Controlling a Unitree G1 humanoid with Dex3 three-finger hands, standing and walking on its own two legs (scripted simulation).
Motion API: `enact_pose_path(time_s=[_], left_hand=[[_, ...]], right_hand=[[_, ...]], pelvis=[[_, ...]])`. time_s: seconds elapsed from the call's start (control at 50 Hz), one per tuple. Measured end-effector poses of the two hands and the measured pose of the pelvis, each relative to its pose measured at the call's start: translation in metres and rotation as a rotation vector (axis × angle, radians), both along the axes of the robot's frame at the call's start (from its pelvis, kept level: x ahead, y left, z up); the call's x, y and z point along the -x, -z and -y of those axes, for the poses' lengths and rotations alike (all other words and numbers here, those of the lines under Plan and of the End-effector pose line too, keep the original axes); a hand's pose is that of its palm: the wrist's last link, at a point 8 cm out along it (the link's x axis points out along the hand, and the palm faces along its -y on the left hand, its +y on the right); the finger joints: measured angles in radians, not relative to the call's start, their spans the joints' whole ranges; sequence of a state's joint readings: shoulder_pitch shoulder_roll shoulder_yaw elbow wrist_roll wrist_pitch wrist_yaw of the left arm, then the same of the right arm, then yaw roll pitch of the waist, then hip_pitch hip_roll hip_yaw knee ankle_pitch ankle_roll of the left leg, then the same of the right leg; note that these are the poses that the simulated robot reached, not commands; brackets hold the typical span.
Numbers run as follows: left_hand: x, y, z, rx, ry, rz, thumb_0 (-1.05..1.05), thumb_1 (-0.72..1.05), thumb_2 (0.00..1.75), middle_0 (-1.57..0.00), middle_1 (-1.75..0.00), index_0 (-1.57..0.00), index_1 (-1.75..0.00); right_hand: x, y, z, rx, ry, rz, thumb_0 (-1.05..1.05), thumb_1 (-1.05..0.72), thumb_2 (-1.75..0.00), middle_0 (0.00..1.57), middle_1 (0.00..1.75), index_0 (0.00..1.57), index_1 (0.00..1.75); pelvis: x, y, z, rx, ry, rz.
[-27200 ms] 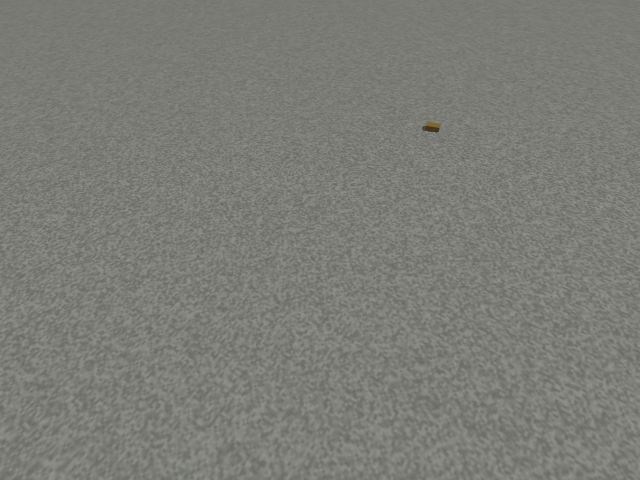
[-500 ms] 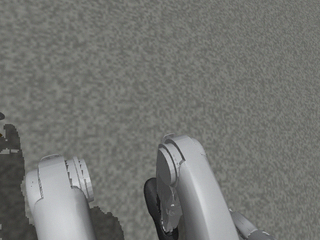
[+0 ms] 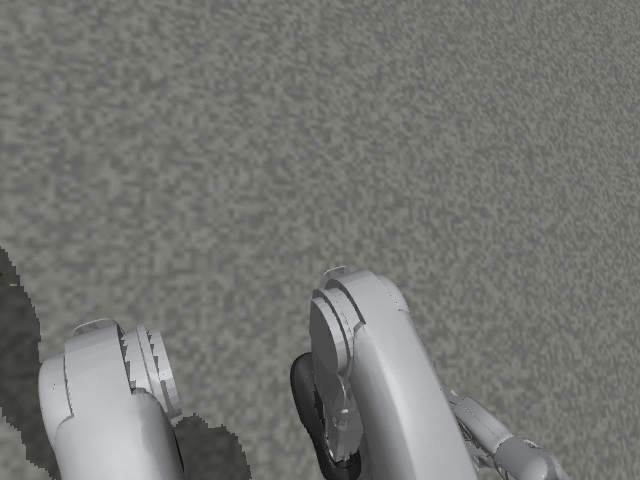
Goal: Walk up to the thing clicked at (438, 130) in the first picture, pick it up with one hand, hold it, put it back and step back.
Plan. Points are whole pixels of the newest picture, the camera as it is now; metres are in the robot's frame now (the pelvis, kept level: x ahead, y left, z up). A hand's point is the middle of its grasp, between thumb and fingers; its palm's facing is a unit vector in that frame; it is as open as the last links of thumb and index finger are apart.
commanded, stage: rest palm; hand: left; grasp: from above
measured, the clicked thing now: out of the picture +0.38 +0.35 -0.26
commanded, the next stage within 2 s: close in 0.08 s
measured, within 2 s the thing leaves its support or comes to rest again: neither
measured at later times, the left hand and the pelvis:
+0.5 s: hand out of the picture +0.35 +0.33 -0.22, palm faces -0.38 -0.05 -0.92, open 14.0 cm; pelvis +0.00 +0.00 +0.00, yaw -1 degrees
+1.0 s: hand out of the picture +0.36 +0.34 -0.24, palm faces -0.51 -0.18 -0.84, open 13.8 cm; pelvis +0.00 +0.00 +0.00, yaw -1 degrees
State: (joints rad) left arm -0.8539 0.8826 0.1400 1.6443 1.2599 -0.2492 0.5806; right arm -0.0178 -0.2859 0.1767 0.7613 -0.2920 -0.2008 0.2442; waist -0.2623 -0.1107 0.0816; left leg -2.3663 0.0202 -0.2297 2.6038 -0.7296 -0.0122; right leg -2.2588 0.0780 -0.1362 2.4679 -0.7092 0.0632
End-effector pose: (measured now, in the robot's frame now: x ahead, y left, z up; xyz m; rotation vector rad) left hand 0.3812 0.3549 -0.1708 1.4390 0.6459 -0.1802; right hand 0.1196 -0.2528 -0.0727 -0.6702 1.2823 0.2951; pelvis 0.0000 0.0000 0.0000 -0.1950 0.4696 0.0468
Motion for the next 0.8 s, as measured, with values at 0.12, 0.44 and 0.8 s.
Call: enact_pose_path(time_s=[0.12,0.44,0.8], left_hand=[[0.011,0.009,0.009,0.094,0.070,-0.063,0.00,-0.50,0.95,-0.08,-1.00,-0.08,-1.00],[0.029,-0.004,0.026,0.030,0.237,0.131,0.00,-0.47,0.98,-0.09,-0.94,-0.08,-0.96],[0.000,0.017,0.001,0.040,0.021,-0.025,0.00,-0.42,0.93,-0.08,-1.02,-0.10,-1.00]], right_hand=[[0.022,-0.001,0.003,0.018,0.029,-0.091,0.00,-0.91,-0.91,0.20,0.30,0.20,0.30],[0.015,-0.012,0.015,0.108,-0.013,-0.052,0.00,-0.89,-0.90,0.20,0.30,0.20,0.30],[0.013,-0.007,-0.003,0.029,-0.015,-0.052,0.00,-0.89,-0.90,0.20,0.30,0.20,0.30]], pelvis=[[0.000,-0.005,0.002,0.004,-0.001,0.013],[0.005,0.001,0.000,-0.001,0.018,0.042],[-0.001,-0.001,-0.002,0.018,0.001,0.009]])
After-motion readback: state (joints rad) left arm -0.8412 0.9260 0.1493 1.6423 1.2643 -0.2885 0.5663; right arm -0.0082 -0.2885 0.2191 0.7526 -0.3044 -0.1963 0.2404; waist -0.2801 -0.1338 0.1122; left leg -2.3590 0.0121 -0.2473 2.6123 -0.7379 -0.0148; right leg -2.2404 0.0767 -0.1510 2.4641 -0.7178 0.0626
